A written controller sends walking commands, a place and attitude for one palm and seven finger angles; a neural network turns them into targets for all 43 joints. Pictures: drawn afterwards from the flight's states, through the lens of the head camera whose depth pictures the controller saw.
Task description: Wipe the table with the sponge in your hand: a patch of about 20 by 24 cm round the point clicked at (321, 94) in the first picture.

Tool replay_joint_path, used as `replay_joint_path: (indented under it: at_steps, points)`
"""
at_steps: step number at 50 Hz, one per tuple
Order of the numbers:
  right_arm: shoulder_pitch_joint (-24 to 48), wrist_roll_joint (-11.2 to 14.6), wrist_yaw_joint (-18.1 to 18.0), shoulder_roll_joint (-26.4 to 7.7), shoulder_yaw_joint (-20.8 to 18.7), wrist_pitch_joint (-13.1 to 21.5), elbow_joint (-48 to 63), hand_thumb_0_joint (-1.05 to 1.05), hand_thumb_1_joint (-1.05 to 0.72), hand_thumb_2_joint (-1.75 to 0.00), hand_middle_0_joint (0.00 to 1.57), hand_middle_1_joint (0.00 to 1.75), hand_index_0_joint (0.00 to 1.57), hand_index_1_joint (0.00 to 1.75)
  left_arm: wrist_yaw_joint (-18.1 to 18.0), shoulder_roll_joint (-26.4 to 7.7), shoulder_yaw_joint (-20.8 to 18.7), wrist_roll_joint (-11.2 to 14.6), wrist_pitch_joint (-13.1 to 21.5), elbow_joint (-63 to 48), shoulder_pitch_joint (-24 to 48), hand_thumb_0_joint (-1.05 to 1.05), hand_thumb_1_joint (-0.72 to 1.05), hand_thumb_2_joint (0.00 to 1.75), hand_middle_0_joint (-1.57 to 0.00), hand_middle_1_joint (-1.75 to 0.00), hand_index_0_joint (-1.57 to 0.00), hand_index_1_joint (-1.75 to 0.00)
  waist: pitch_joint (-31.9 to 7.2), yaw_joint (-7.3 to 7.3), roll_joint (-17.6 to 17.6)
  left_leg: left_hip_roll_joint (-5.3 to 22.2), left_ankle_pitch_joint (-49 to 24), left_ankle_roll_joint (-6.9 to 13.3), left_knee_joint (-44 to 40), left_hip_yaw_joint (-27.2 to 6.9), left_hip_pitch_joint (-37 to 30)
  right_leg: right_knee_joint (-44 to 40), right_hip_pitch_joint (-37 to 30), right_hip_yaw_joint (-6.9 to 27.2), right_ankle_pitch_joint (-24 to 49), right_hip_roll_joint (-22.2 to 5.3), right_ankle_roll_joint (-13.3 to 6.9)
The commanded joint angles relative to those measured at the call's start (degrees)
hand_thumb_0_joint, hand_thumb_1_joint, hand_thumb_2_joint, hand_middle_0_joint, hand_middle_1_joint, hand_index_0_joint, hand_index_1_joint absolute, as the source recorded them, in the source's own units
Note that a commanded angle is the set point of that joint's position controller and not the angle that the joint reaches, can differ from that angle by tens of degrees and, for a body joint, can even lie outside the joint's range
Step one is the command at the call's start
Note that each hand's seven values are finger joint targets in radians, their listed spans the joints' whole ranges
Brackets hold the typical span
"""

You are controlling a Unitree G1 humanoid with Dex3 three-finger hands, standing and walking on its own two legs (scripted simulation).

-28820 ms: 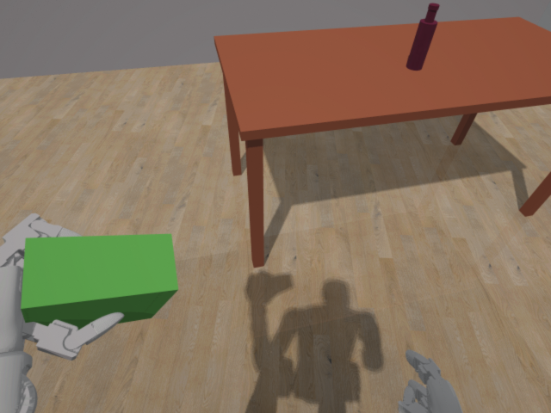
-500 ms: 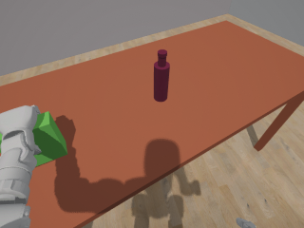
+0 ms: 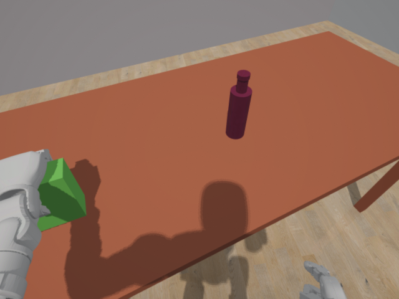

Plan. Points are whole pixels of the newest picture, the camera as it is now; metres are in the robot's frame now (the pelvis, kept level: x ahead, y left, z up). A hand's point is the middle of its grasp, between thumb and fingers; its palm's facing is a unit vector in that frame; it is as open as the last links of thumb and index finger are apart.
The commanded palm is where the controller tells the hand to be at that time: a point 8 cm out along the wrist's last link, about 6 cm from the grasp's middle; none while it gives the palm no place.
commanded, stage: wipe back along the first lane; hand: left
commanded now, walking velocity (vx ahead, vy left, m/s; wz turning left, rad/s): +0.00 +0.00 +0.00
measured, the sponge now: (46, 204) +0.28 +0.38 +0.00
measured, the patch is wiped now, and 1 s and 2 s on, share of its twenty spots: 1.00 1.00 1.00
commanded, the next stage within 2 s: lift the sponge slowly off the table in 1.48 s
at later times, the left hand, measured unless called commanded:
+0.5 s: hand (35, 208) +0.25 +0.35 +0.05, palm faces -0.01 -0.03 -1.00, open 10.4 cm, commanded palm +0.21 +0.33 +0.09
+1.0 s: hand (39, 234) +0.20 +0.32 +0.05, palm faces +0.01 -0.04 -1.00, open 10.4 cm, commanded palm +0.16 +0.30 +0.09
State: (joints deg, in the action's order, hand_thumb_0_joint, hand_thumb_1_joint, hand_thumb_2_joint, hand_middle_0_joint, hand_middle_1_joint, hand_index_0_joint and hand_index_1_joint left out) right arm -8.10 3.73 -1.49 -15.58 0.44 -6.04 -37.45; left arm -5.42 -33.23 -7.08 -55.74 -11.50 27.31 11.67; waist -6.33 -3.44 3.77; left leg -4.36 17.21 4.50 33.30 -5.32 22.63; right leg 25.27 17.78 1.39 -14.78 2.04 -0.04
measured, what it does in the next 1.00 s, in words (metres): stands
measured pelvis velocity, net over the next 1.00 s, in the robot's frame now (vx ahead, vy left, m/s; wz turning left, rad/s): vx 0.00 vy -0.02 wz -0.01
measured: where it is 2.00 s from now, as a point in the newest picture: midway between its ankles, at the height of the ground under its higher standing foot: outside the picture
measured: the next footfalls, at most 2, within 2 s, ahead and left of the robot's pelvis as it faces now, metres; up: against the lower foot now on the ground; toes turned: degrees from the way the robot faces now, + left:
none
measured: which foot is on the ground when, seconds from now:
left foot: down 0.00-1.00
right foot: down 0.00-1.00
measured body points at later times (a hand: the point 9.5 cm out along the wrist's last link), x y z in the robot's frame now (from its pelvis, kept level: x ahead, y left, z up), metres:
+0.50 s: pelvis +0.00 +0.00 +0.00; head +0.00 -0.02 +0.45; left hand +0.24 +0.35 +0.11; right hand +0.19 -0.23 -0.10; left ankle -0.02 +0.06 -0.73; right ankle -0.03 -0.15 -0.73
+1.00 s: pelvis +0.00 -0.02 +0.00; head -0.01 -0.04 +0.45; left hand +0.20 +0.31 +0.11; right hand +0.22 -0.24 -0.08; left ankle -0.02 +0.06 -0.73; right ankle -0.03 -0.15 -0.73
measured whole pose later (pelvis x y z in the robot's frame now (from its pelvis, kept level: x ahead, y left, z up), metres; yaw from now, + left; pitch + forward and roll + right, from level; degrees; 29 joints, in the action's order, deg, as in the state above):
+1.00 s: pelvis +0.00 -0.02 +0.00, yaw -1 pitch +2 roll -2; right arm -4.7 3.3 -0.9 -15.2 1.2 -4.2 -37.5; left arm -9.5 -27.7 -4.4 -52.4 -18.8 -0.1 -15.7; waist -6.0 -5.3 5.3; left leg -3.2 18.2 3.1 32.2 -4.8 15.8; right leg 26.3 12.3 2.0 -16.2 3.0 -0.5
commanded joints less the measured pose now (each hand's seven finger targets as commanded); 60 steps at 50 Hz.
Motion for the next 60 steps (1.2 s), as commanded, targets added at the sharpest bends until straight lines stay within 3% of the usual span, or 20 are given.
replay_joint_path:
  at_steps: [1,4,9,11,14,16,19,21,30,32,34,35,38,44,47,49,52,57,59,60]
  points:
    - [4.56,-0.19,-0.57,-8.43,-3.28,2.56,7.67,0.0,-0.9,-0.9,0.2,0.3,0.2,0.3,0.62,-9.97,-0.99,0.79,-0.91,-6.82,3.77,0.0,0.1,1.3,-1.2,-1.6,-1.2,-1.6,-10.95,-0.02,0.07,4.54,-28.6,-3.01,-3.49,-2.5,-10.86,-0.15,-2.1,-3.55,13.81,1.18,-4.29]
    - [5.42,-0.23,-0.45,-8.77,-3.14,2.6,7.62,0.0,-0.9,-0.9,0.2,0.3,0.2,0.3,0.37,-11.27,-2.61,1.6,-1.78,-8.12,1.72,0.0,0.1,1.3,-1.2,-1.6,-1.2,-1.6,-10.87,-0.62,-0.09,4.4,-26.53,-2.98,-3.91,-2.19,-9.85,-0.2,-3.41,-3.07,13.93,1.21,-4.5]
    - [6.55,-0.05,-0.1,-8.5,-2.75,2.84,8.03,0.0,-0.9,-0.9,0.2,0.3,0.2,0.3,0.51,-9.11,-1.39,2.75,-3.4,-9.99,-2.6,0.0,0.1,1.3,-1.2,-1.6,-1.2,-1.6,-8.24,-0.74,-0.69,4.61,-22.76,-2.84,-4.99,-2.46,-8.38,-0.32,-3.59,-3.5,11.67,1.16,-4.42]
    - [7.13,-0.02,-0.03,-7.97,-2.74,3.26,8.64,0.0,-0.9,-0.9,0.2,0.3,0.2,0.3,0.54,-5.96,0.93,3.0,-3.81,-11.24,-4.61,0.0,0.1,1.3,-1.2,-1.6,-1.2,-1.6,-8.0,-0.84,-1.15,4.51,-22.18,-2.75,-5.02,-2.69,-8.6,-0.33,-3.44,-3.85,10.81,1.13,-4.25]
    - [7.87,-0.07,0.01,-8.07,-2.66,3.64,8.57,0.0,-0.9,-0.9,0.2,0.3,0.2,0.3,0.27,-7.47,-0.68,3.5,-4.22,-14.18,-5.71,0.0,0.1,1.3,-1.2,-1.6,-1.2,-1.6,-7.82,-1.22,-0.62,4.81,-20.8,-2.79,-5.64,-3.05,-8.84,-0.32,-4.02,-3.51,10.12,1.13,-4.41]
    - [8.32,-0.12,0.18,-7.59,-2.49,3.86,8.88,0.0,-0.9,-0.9,0.2,0.3,0.2,0.3,0.26,-4.73,0.93,3.96,-4.66,-15.24,-9.16,0.0,0.1,1.3,-1.2,-1.6,-1.2,-1.6,-7.48,-1.37,-1.8,4.53,-21.58,-2.77,-5.44,-2.86,-8.66,-0.38,-4.63,-3.74,11.04,1.05,-4.27]
    - [9.04,-0.25,0.14,-7.87,-2.51,3.95,8.6,0.0,-0.9,-0.9,0.2,0.3,0.2,0.3,-0.27,-6.84,-1.23,4.15,-5.0,-17.34,-9.98,0.0,0.1,1.3,-1.2,-1.6,-1.2,-1.6,-6.63,-1.77,-1.52,4.57,-19.65,-2.66,-5.98,-2.67,-8.22,-0.45,-5.05,-3.31,10.46,1.15,-4.4]
    - [9.55,-0.05,-0.07,-7.42,-2.33,4.22,8.77,0.0,-0.9,-0.9,0.2,0.3,0.2,0.3,-0.45,-4.23,0.92,4.52,-5.42,-17.93,-9.73,0.0,0.1,1.3,-1.2,-1.6,-1.2,-1.6,-5.6,-1.25,-2.22,4.33,-17.89,-2.36,-6.06,-2.29,-8.21,-0.74,-4.53,-3.51,10.0,1.08,-4.15]
    - [11.11,-0.19,-0.26,-6.85,-2.11,4.86,8.9,0.0,-0.9,-0.9,0.2,0.3,0.2,0.3,-0.83,-1.91,2.51,4.18,-7.22,-21.01,-13.67,0.0,0.1,1.3,-1.2,-1.6,-1.2,-1.6,-5.86,-1.89,-1.46,3.89,-18.22,-2.16,-6.02,-1.77,-9.23,-0.73,-6.02,-3.14,10.94,1.12,-4.41]
    - [11.61,-0.2,-0.3,-6.65,-1.91,4.76,8.96,0.0,-0.9,-0.9,0.2,0.3,0.2,0.3,-0.48,-0.5,3.57,4.44,-7.52,-22.15,-14.76,0.0,0.1,1.3,-1.2,-1.6,-1.2,-1.6,-5.59,-1.65,-3.55,3.95,-18.29,-2.09,-6.1,-1.69,-9.23,-0.83,-6.31,-3.2,11.81,1.11,-4.24]
    - [11.95,-0.3,-0.36,-7.09,-1.86,4.56,8.58,0.0,-0.9,-0.9,0.2,0.3,0.2,0.3,-0.5,-3.68,0.88,4.31,-7.73,-22.74,-15.25,0.0,0.1,1.3,-1.2,-1.6,-1.2,-1.6,-5.27,-2.0,-2.85,3.85,-18.52,-2.05,-6.08,-1.59,-9.19,-0.77,-6.88,-2.31,12.76,1.05,-4.46]
    - [12.14,-0.28,-0.26,-6.54,-1.78,4.66,9.26,0.0,-0.9,-0.9,0.2,0.3,0.2,0.3,-0.34,-0.69,3.09,4.59,-7.74,-23.89,-16.76,0.0,0.1,1.3,-1.2,-1.6,-1.2,-1.6,-5.21,-1.89,-2.35,3.66,-19.06,-2.03,-6.0,-1.36,-9.1,-0.59,-7.2,-2.98,13.04,0.99,-4.29]
    - [12.57,-0.31,-0.05,-6.38,-1.8,4.79,9.26,0.0,-0.9,-0.9,0.2,0.3,0.2,0.3,-0.43,-0.27,2.87,4.79,-7.62,-25.9,-20.08,0.0,0.1,1.3,-1.2,-1.6,-1.2,-1.6,-5.05,-2.16,-2.67,3.69,-20.55,-1.99,-5.63,-1.21,-9.65,-0.66,-7.5,-2.65,15.1,0.9,-4.21]
    - [13.26,-0.65,0.04,-6.48,-1.92,4.9,9.31,0.0,-0.9,-0.9,0.2,0.3,0.2,0.3,-1.45,-2.44,-0.89,5.95,-7.52,-30.29,-26.24,0.0,0.1,1.3,-1.2,-1.6,-1.2,-1.6,-5.63,-2.81,-4.27,3.26,-21.1,-1.73,-4.84,-0.53,-9.37,-0.18,-9.55,-1.14,19.79,0.79,-4.14]
    - [13.43,-0.52,0.05,-6.01,-1.93,4.92,9.63,0.0,-0.9,-0.9,0.2,0.3,0.2,0.3,-1.77,0.2,0.89,6.22,-8.06,-31.21,-29.47,0.0,0.1,1.3,-1.2,-1.6,-1.2,-1.6,-3.93,-2.73,-4.13,3.03,-20.31,-1.58,-4.49,0.18,-8.8,-0.24,-9.21,-1.46,19.96,0.56,-3.83]
    - [14.06,-0.6,-0.11,-6.39,-1.78,4.72,9.22,0.0,-0.9,-0.9,0.2,0.3,0.2,0.3,-1.97,-2.75,-1.46,6.13,-8.43,-32.12,-29.61,0.0,0.1,1.3,-1.2,-1.6,-1.2,-1.6,-3.64,-3.06,-4.11,2.91,-18.95,-1.51,-4.85,-0.32,-8.86,-0.51,-9.15,-0.45,18.77,0.68,-4.03]
    - [14.04,-0.33,-0.16,-5.88,-1.86,4.91,9.56,0.0,-0.9,-0.9,0.2,0.3,0.2,0.3,-1.87,0.93,1.62,5.73,-8.76,-31.99,-31.36,0.0,0.1,1.3,-1.2,-1.6,-1.2,-1.6,-2.47,-2.74,-3.43,2.95,-18.86,-1.44,-4.73,0.03,-8.52,-0.39,-8.38,-1.14,17.7,0.65,-3.98]
    - [14.5,-0.29,-0.28,-5.73,-1.89,5.29,9.66,0.0,-0.9,-0.9,0.2,0.3,0.2,0.3,-2.21,1.72,2.22,5.8,-8.98,-33.9,-33.06,0.0,0.1,1.3,-1.2,-1.6,-1.2,-1.6,-2.25,-2.64,-4.4,3.04,-16.89,-1.39,-4.74,-0.16,-8.35,-0.43,-7.59,-0.84,15.83,0.87,-3.92]
    - [15.15,-0.27,-0.35,-5.99,-1.88,5.41,9.57,0.0,-0.9,-0.9,0.2,0.3,0.2,0.3,-2.53,-0.26,0.61,5.81,-9.08,-34.94,-32.31,0.0,0.1,1.3,-1.2,-1.6,-1.2,-1.6,-2.21,-2.97,-3.8,3.15,-15.75,-1.43,-5.17,-0.62,-8.64,-0.59,-7.35,-0.19,14.22,1.04,-4.11]
    - [15.37,-0.26,-0.4,-5.38,-1.9,5.58,10.32,0.0,-0.9,-0.9,0.2,0.3,0.2,0.3,-2.55,2.95,3.45,5.9,-8.98,-35.8,-33.14,0.0,0.1,1.3,-1.2,-1.6,-1.2,-1.6,-1.93,-2.83,-3.16,3.01,-14.96,-1.32,-5.08,-0.17,-8.33,-0.49,-7.12,-0.95,12.93,0.98,-3.92]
